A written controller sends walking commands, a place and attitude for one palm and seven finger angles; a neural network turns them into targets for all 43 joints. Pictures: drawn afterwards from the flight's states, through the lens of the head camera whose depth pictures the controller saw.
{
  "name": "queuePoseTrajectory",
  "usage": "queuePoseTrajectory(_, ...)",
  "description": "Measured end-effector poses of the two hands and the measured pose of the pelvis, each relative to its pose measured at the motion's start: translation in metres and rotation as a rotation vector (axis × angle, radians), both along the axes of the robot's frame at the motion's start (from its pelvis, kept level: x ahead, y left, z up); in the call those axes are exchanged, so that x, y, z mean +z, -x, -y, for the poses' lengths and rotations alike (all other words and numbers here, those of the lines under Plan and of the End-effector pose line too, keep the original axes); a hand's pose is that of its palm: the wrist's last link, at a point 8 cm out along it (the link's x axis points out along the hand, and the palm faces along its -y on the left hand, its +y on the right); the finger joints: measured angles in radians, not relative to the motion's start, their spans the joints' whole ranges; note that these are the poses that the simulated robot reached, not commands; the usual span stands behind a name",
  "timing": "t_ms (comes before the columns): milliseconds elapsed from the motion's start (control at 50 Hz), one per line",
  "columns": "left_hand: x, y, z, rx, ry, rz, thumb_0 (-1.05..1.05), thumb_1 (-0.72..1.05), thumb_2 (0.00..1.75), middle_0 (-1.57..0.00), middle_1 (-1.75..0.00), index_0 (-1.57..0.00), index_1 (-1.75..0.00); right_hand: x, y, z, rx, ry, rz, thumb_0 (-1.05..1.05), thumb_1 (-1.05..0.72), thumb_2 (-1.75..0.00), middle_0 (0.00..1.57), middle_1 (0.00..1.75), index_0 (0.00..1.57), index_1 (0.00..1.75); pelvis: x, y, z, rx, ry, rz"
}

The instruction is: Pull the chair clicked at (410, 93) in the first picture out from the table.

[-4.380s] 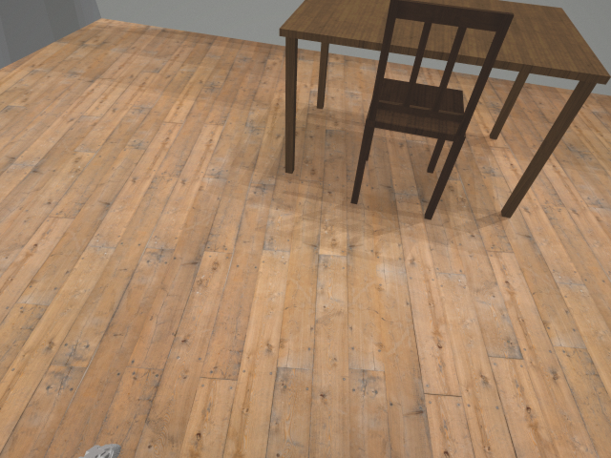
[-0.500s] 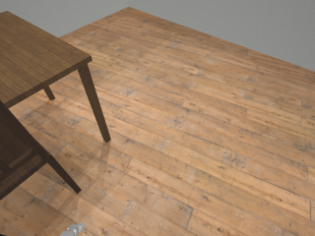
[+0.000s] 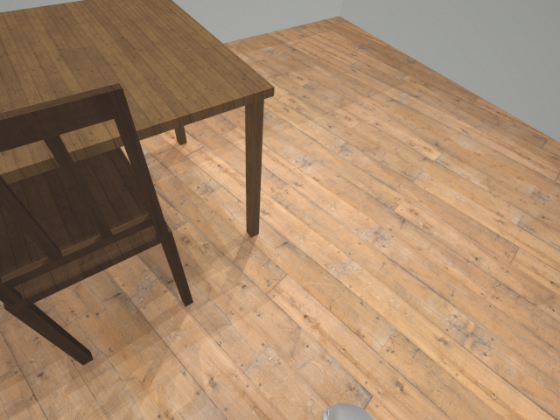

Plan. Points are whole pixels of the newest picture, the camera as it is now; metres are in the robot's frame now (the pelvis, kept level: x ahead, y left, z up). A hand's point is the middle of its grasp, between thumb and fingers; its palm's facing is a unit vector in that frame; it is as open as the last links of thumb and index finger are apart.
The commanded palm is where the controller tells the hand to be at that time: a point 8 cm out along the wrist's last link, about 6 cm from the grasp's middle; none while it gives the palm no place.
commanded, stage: turn to face it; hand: left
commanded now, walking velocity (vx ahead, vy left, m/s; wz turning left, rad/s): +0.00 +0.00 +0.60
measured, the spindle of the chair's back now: (21, 215) +0.46 +0.51 -0.07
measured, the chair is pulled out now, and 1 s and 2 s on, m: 0.00 0.00 0.00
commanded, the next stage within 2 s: take the last steps up to it in 0.94 s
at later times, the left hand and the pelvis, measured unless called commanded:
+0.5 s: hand out of the picture -0.03 +0.14 -0.13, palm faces +0.34 -0.89 -0.30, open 7.4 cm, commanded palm none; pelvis -0.03 -0.07 +0.01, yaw +19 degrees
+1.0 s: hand out of the picture -0.17 +0.17 -0.17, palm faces +0.57 -0.78 -0.25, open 7.4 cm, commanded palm none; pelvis -0.08 -0.04 +0.01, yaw +32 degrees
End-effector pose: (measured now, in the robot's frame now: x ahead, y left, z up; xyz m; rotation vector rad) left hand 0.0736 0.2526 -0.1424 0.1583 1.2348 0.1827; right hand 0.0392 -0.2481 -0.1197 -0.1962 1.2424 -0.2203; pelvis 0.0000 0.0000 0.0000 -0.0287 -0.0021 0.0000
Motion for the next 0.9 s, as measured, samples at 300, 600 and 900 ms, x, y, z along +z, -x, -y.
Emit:
queuePoseTrajectory(300,0.028,0.057,0.016,0.152,-0.085,0.043,0.01,0.91,0.90,-0.20,-0.30,-0.20,-0.29,-0.009,-0.040,0.035,0.179,-0.036,0.025,0.01,-0.90,-0.90,0.20,0.30,0.20,0.29,0.003,0.022,0.036,0.178,-0.022,-0.014)
queuePoseTrajectory(600,0.039,0.149,0.087,0.361,-0.068,0.023,0.01,0.90,0.90,-0.21,-0.30,-0.20,-0.30,-0.012,-0.077,0.051,0.406,-0.068,-0.035,0.01,-0.91,-0.90,0.20,0.30,0.20,0.29,0.012,0.037,0.076,0.403,-0.075,0.000)
queuePoseTrajectory(900,-0.004,0.274,0.065,0.583,0.014,-0.145,0.01,0.90,0.90,-0.20,-0.30,-0.20,-0.29,0.011,-0.122,-0.059,0.685,-0.029,0.128,0.01,-0.91,-0.90,0.20,0.30,0.20,0.29,-0.001,0.071,0.042,0.537,-0.029,-0.003)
